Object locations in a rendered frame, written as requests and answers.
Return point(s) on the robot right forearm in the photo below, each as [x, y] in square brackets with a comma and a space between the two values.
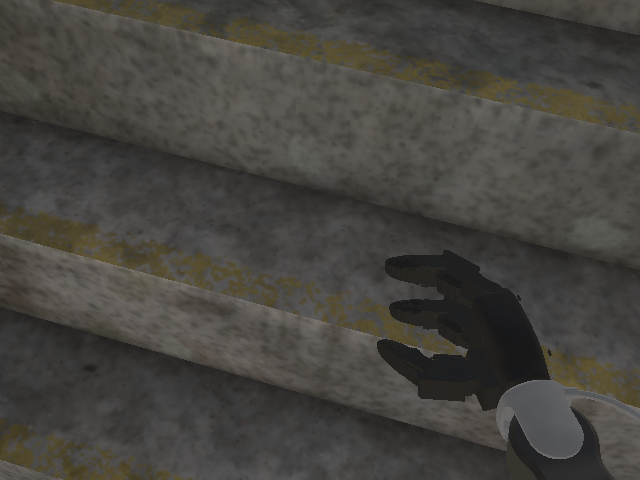
[547, 439]

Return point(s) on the right robot hand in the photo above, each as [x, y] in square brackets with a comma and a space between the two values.
[503, 349]

